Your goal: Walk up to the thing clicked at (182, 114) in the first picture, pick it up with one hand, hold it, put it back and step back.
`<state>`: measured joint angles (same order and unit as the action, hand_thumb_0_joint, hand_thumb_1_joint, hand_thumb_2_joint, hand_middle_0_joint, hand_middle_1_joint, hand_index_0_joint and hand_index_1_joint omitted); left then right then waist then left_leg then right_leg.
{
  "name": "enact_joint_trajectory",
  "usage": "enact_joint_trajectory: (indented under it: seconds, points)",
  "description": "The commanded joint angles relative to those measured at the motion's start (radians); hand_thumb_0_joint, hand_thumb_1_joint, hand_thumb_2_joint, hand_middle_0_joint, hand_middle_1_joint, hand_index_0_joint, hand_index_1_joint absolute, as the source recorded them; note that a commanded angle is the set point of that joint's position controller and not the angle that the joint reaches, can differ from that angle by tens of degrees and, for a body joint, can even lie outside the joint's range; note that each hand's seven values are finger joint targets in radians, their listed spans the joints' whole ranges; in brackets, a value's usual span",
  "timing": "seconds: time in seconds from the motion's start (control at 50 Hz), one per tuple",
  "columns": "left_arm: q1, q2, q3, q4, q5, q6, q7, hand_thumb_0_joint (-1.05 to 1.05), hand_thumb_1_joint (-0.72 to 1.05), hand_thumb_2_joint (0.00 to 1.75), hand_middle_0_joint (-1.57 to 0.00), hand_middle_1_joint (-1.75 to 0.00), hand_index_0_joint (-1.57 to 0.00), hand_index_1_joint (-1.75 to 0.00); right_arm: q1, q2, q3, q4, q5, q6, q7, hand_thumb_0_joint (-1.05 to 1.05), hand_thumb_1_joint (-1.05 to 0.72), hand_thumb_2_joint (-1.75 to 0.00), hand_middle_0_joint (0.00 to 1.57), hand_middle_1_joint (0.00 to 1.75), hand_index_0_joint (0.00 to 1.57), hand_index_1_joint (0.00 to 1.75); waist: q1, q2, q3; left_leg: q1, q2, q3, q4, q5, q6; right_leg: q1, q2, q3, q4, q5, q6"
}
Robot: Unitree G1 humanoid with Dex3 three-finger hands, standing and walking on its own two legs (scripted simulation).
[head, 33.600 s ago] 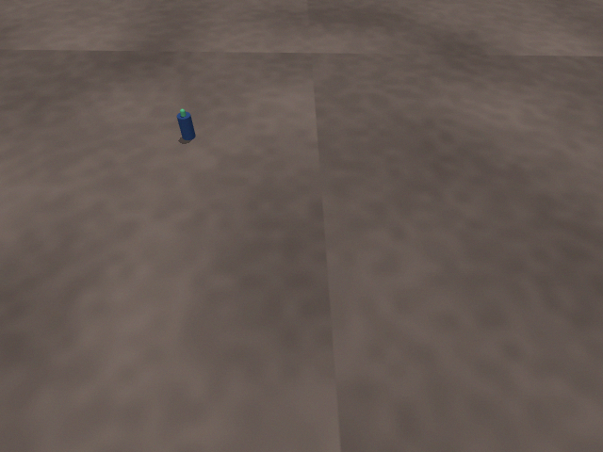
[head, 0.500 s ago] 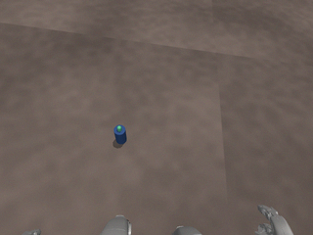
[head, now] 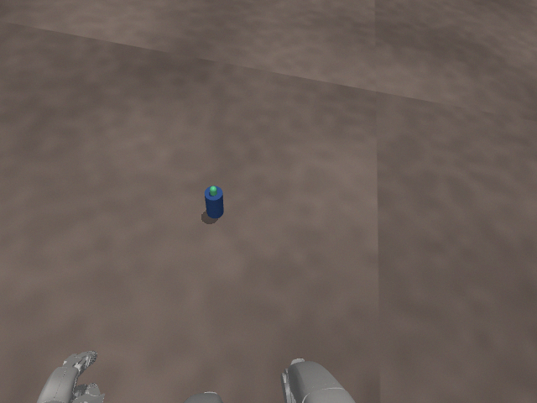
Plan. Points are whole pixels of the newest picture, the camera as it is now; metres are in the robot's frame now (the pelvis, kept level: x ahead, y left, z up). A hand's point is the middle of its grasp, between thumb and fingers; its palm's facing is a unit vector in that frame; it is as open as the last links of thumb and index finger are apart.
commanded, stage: step back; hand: left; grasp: from the side
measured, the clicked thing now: (214, 200) +0.90 +0.15 -0.67
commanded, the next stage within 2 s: stand in 1.44 s
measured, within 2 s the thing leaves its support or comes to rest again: neither
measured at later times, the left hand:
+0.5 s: hand out of the picture -0.11 +0.21 -0.13, palm faces -0.01 -0.91 -0.42, open 7.4 cm
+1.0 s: hand out of the picture -0.08 +0.18 -0.14, palm faces +0.04 -0.92 -0.39, open 7.4 cm
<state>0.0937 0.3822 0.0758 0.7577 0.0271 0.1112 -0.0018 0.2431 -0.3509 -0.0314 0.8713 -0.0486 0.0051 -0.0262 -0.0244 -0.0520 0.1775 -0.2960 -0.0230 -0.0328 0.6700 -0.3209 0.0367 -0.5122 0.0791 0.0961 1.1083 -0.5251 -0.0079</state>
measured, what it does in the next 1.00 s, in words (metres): walks backwards: right foot, then left foot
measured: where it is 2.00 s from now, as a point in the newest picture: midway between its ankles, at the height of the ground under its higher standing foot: outside the picture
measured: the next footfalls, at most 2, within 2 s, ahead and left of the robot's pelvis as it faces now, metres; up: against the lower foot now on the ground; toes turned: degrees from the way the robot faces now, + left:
right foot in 0.28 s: -0.11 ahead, -0.19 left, +0.00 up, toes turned -2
left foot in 0.62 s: -0.14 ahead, +0.06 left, +0.00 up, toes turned +0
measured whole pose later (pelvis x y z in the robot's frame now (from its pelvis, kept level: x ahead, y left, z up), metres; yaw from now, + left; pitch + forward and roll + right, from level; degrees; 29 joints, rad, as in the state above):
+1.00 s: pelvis -0.14 -0.09 +0.00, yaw +2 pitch -3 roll -1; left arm 0.21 0.36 0.06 0.96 0.04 -0.03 -0.02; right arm 0.26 -0.40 -0.06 0.96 -0.03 0.01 -0.01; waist 0.01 0.04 0.07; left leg -0.29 -0.01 -0.10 0.85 -0.52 0.02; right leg -0.33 0.00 -0.05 0.66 -0.28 -0.02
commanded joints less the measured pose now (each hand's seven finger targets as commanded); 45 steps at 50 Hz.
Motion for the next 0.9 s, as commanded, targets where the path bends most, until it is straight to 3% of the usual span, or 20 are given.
enact_joint_trajectory:
  seconds: [0.0, 0.14, 0.24, 0.26, 0.28, 0.3, 0.32, 0.38, 0.44, 0.5, 0.54, 0.58, 0.6, 0.62, 0.64, 0.66, 0.7, 0.74, 0.8, 0.88]
  points:
    - [0.088, 0.202, 0.079, -0.052, -0.009, -0.024, 0.009, 0.00, 0.90, 0.90, -0.20, -0.30, -0.20, -0.30, -0.088, -0.293, -0.086, -0.112, 0.007, -0.037, -0.034, 0.00, -0.90, -0.90, 0.20, 0.30, 0.20, 0.30, 0.072, 0.130, -0.170, 0.024, 0.252, -0.197, -0.243, 0.448, 0.158, -0.019, 0.037, 0.132, 0.250, 0.061, -0.004]
    - [0.082, 0.181, 0.056, -0.049, 0.002, -0.047, 0.003, 0.00, 0.90, 0.90, -0.20, -0.30, -0.20, -0.30, -0.032, -0.307, -0.099, -0.131, 0.010, -0.018, -0.025, 0.00, -0.90, -0.90, 0.20, 0.30, 0.20, 0.30, 0.000, 0.258, -0.241, 0.222, 0.295, -0.202, -0.201, 0.388, 0.208, 0.026, -0.049, 0.032, -0.135, -0.006, 0.050]
    - [0.273, 0.181, 0.064, 0.087, 0.001, -0.073, -0.008, 0.00, 0.90, 0.90, -0.20, -0.30, -0.20, -0.30, -0.112, -0.331, -0.098, -0.143, 0.006, 0.019, -0.007, 0.00, -0.90, -0.90, 0.20, 0.30, 0.20, 0.30, 0.073, 0.251, -0.295, -0.029, 0.216, -0.098, -0.105, 0.047, 0.119, 0.382, -0.052, -0.114, -0.647, 0.166, -0.017]
    - [0.273, 0.227, 0.080, 0.094, 0.015, -0.075, -0.009, 0.00, 0.90, 0.90, -0.20, -0.30, -0.20, -0.30, -0.108, -0.288, -0.086, -0.150, 0.009, 0.024, -0.005, 0.00, -0.90, -0.90, 0.20, 0.30, 0.20, 0.30, 0.072, 0.112, -0.242, -0.186, 0.132, -0.059, -0.007, -0.152, 0.064, 0.395, -0.085, 0.009, -0.659, 0.108, -0.046]
    - [0.255, 0.319, 0.103, 0.068, 0.030, -0.076, -0.010, 0.00, 0.90, 0.90, -0.20, -0.30, -0.20, -0.30, -0.106, -0.212, -0.066, -0.173, 0.020, 0.022, -0.011, 0.00, -0.90, -0.90, 0.20, 0.30, 0.20, 0.30, 0.081, -0.155, -0.171, -0.398, -0.028, -0.010, 0.205, -0.290, -0.008, 0.325, -0.285, 0.353, -0.750, -0.117, -0.118]
    - [0.145, 0.416, 0.116, 0.011, 0.034, -0.073, -0.006, 0.00, 0.90, 0.90, -0.20, -0.30, -0.20, -0.30, -0.161, -0.245, -0.088, -0.181, 0.014, 0.022, -0.028, 0.00, -0.90, -0.90, 0.20, 0.30, 0.20, 0.30, 0.115, -0.212, -0.114, -0.299, -0.044, -0.104, 0.393, -0.287, -0.047, 0.014, -0.486, 0.544, -0.889, -0.298, -0.259]
    - [0.030, 0.420, 0.111, -0.010, 0.027, -0.079, 0.004, 0.00, 0.90, 0.90, -0.20, -0.30, -0.20, -0.30, -0.150, -0.304, -0.110, -0.153, 0.015, 0.023, -0.028, 0.00, -0.90, -0.90, 0.20, 0.30, 0.20, 0.30, 0.068, -0.215, -0.021, -0.208, 0.008, -0.143, 0.502, -0.231, -0.049, -0.179, -0.527, 0.582, -0.952, -0.392, -0.276]
    - [-0.037, 0.251, 0.073, -0.013, 0.025, -0.101, 0.013, 0.00, 0.90, 0.90, -0.20, -0.30, -0.20, -0.30, -0.043, -0.258, -0.083, -0.072, 0.034, 0.015, -0.006, 0.00, -0.90, -0.90, 0.20, 0.30, 0.20, 0.30, 0.003, -0.051, -0.045, -0.224, -0.076, -0.115, 0.534, -0.069, -0.044, 0.022, -0.274, 0.151, -0.756, -0.005, -0.156]
    - [0.078, 0.270, 0.083, 0.018, 0.033, -0.122, 0.008, 0.00, 0.90, 0.90, -0.20, -0.30, -0.20, -0.30, -0.024, -0.246, -0.074, -0.064, 0.031, -0.001, 0.003, 0.00, -0.90, -0.90, 0.20, 0.30, 0.20, 0.30, 0.064, -0.122, -0.108, -0.279, -0.041, -0.079, 0.382, -0.077, -0.064, 0.229, -0.257, 0.179, -0.741, -0.118, -0.147]
    - [0.125, 0.280, 0.094, 0.038, 0.031, -0.129, 0.008, 0.00, 0.90, 0.90, -0.20, -0.30, -0.20, -0.30, -0.056, -0.239, -0.068, -0.057, 0.017, -0.023, 0.017, 0.00, -0.90, -0.90, 0.20, 0.30, 0.20, 0.30, 0.109, -0.181, -0.138, -0.296, 0.012, -0.039, 0.131, -0.194, -0.070, 0.415, -0.328, 0.234, -0.749, -0.199, -0.184]
    - [0.124, 0.293, 0.090, 0.045, 0.022, -0.125, 0.001, 0.00, 0.90, 0.90, -0.20, -0.30, -0.20, -0.30, -0.056, -0.237, -0.072, -0.044, 0.014, -0.037, 0.025, 0.00, -0.90, -0.90, 0.20, 0.30, 0.20, 0.30, 0.099, -0.176, -0.132, -0.141, 0.031, -0.003, -0.065, -0.248, -0.046, 0.329, -0.361, 0.220, -0.737, -0.127, -0.192]
    - [0.128, 0.262, 0.065, 0.053, 0.014, -0.113, -0.003, 0.00, 0.90, 0.90, -0.20, -0.30, -0.20, -0.30, 0.027, -0.217, -0.079, 0.007, 0.011, -0.053, 0.024, 0.00, -0.90, -0.90, 0.20, 0.30, 0.20, 0.30, 0.054, -0.091, -0.165, 0.094, -0.023, 0.037, -0.337, -0.060, -0.016, 0.264, -0.281, 0.079, -0.578, 0.068, -0.128]
    - [0.146, 0.203, 0.045, 0.051, 0.013, -0.111, -0.002, 0.00, 0.90, 0.90, -0.20, -0.30, -0.20, -0.30, 0.068, -0.245, -0.097, 0.028, 0.003, -0.059, 0.021, 0.00, -0.90, -0.90, 0.20, 0.30, 0.20, 0.30, 0.042, 0.035, -0.201, 0.264, 0.031, -0.098, -0.330, -0.042, 0.009, 0.123, -0.228, 0.010, -0.424, 0.120, -0.085]
    - [0.144, 0.136, 0.023, 0.039, -0.001, -0.113, -0.004, 0.00, 0.90, 0.90, -0.20, -0.30, -0.20, -0.30, 0.093, -0.307, -0.111, 0.025, -0.005, -0.063, 0.016, 0.00, -0.90, -0.90, 0.20, 0.30, 0.20, 0.30, 0.029, 0.244, -0.199, 0.337, 0.226, -0.430, -0.418, -0.218, 0.077, -0.088, -0.113, -0.095, -0.224, 0.014, -0.023]
    - [0.049, 0.198, 0.043, 0.033, -0.002, -0.117, 0.001, 0.00, 0.90, 0.90, -0.20, -0.30, -0.20, -0.30, 0.087, -0.414, -0.124, 0.015, 0.000, -0.060, 0.019, 0.00, -0.90, -0.90, 0.20, 0.30, 0.20, 0.30, -0.010, 0.214, -0.113, 0.199, 0.378, -0.656, -0.469, -0.486, 0.209, -0.192, -0.102, -0.092, -0.167, -0.040, -0.006]
    - [-0.020, 0.264, 0.057, 0.032, 0.008, -0.124, 0.001, 0.00, 0.90, 0.90, -0.20, -0.30, -0.20, -0.30, 0.069, -0.419, -0.130, 0.014, 0.012, -0.059, 0.022, 0.00, -0.90, -0.90, 0.20, 0.30, 0.20, 0.30, -0.026, 0.180, -0.004, 0.032, 0.417, -0.674, -0.514, -0.564, 0.258, -0.137, -0.160, -0.011, -0.125, -0.030, -0.015]
    - [0.045, 0.232, 0.052, 0.062, -0.008, -0.135, -0.011, 0.00, 0.90, 0.90, -0.20, -0.30, -0.20, -0.30, 0.002, -0.307, -0.098, 0.007, 0.006, -0.063, 0.021, 0.00, -0.90, -0.90, 0.20, 0.30, 0.20, 0.30, 0.031, 0.120, -0.004, 0.091, 0.284, -0.409, -0.436, -0.281, 0.181, -0.094, -0.155, -0.023, -0.183, 0.066, -0.020]
    - [0.079, 0.215, 0.048, 0.086, -0.005, -0.145, -0.019, 0.00, 0.90, 0.90, -0.20, -0.30, -0.20, -0.30, 0.024, -0.283, -0.095, 0.009, 0.008, -0.071, 0.023, 0.00, -0.90, -0.90, 0.20, 0.30, 0.20, 0.30, 0.026, 0.161, -0.032, 0.089, 0.236, -0.291, -0.381, -0.093, 0.152, -0.033, -0.139, -0.076, -0.243, 0.105, -0.019]
    - [0.077, 0.197, 0.045, 0.096, -0.007, -0.148, -0.024, 0.00, 0.90, 0.90, -0.20, -0.30, -0.20, -0.30, 0.014, -0.291, -0.097, 0.004, 0.010, -0.061, 0.027, 0.00, -0.90, -0.90, 0.20, 0.30, 0.20, 0.30, 0.012, 0.225, -0.074, 0.020, 0.212, -0.224, -0.361, -0.099, 0.139, 0.129, -0.111, -0.112, -0.380, 0.127, -0.007]
    - [0.225, 0.199, 0.053, 0.179, -0.006, -0.165, 0.004, 0.00, 0.90, 0.90, -0.20, -0.30, -0.20, -0.30, -0.052, -0.199, -0.058, -0.013, 0.024, -0.025, 0.023, 0.00, -0.90, -0.90, 0.20, 0.30, 0.20, 0.30, 0.105, 0.107, -0.166, -0.160, 0.122, -0.085, -0.046, -0.068, 0.062, 0.491, -0.079, -0.107, -0.644, 0.284, 0.002]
